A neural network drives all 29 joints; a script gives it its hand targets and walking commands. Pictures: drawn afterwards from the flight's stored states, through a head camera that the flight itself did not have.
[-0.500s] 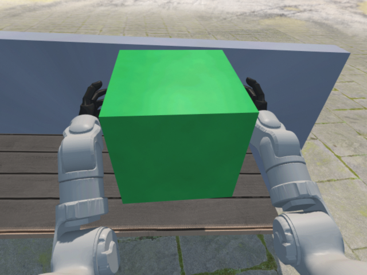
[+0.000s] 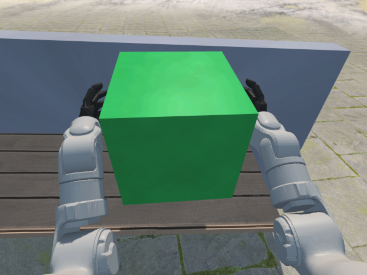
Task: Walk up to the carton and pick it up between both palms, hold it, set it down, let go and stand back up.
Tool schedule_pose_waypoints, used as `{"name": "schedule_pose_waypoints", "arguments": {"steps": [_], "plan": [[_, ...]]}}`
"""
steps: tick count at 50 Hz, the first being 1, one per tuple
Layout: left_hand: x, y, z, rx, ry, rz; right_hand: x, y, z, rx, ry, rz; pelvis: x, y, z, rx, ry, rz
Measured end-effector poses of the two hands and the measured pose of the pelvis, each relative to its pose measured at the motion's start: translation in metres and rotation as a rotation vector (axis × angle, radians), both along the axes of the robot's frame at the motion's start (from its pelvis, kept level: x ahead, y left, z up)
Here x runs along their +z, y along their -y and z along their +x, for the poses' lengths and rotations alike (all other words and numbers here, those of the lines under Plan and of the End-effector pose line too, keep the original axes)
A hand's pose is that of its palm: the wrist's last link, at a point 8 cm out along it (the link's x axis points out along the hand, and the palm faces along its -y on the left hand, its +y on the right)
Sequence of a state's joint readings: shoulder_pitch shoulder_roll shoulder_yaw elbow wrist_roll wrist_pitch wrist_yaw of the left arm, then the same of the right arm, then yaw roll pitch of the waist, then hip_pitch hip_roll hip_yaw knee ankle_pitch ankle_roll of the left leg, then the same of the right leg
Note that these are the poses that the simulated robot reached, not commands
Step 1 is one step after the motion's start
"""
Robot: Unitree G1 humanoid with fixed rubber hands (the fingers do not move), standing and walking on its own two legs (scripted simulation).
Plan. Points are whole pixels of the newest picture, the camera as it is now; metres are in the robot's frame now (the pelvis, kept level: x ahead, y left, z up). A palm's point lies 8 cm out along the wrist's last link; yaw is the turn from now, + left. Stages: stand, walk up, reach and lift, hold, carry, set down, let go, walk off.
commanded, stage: hold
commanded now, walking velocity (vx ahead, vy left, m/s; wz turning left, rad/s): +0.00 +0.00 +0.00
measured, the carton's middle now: (175, 124) +0.40 +0.00 +0.18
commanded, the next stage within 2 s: none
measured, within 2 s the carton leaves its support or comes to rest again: neither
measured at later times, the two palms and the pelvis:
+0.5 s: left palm (92, 119) +0.36 +0.17 +0.22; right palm (256, 112) +0.37 -0.17 +0.23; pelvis +0.00 +0.00 +0.00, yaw +0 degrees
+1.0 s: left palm (90, 121) +0.35 +0.18 +0.22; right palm (255, 114) +0.36 -0.16 +0.23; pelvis +0.00 +0.00 +0.00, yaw +0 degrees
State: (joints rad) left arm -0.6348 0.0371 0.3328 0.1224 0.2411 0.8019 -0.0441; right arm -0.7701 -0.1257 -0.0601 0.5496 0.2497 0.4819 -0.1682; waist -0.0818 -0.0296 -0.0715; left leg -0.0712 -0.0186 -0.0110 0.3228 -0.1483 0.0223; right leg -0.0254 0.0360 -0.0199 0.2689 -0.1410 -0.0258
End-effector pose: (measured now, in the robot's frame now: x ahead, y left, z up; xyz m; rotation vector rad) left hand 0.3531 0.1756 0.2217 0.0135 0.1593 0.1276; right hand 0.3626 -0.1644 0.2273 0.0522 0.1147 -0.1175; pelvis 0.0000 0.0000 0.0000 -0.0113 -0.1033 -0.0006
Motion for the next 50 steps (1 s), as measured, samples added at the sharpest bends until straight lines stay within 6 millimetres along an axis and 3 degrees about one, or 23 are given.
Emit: {"name": "schedule_pose_waypoints", "arguments": {"steps": [50], "plan": [[0.001, -0.0001, -0.0018, 0.003, 0.004, -0.004, 0.0029, -0.0002, -0.0007, 0.002, 0.005, 0.0, 0.0, -0.0001, 0.0, -0.003, 0.002, -0.001]]}}
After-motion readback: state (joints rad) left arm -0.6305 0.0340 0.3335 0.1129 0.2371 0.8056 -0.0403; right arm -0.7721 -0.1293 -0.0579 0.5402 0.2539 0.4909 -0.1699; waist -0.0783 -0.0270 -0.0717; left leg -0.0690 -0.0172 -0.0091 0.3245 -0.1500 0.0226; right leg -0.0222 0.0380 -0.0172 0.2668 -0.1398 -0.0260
